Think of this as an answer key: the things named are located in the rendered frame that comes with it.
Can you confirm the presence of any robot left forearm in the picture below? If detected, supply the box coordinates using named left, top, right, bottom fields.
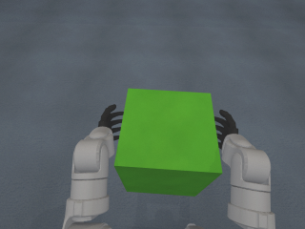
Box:
left=62, top=126, right=115, bottom=229

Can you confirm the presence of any carton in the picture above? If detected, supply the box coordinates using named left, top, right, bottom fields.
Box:
left=113, top=88, right=223, bottom=197

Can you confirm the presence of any right robot hand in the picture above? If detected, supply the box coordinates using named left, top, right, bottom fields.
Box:
left=214, top=110, right=238, bottom=150

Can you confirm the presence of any left robot hand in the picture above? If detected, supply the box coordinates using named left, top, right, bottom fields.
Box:
left=98, top=104, right=124, bottom=140

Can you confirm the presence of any robot right forearm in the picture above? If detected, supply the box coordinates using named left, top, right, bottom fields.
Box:
left=221, top=134, right=275, bottom=229

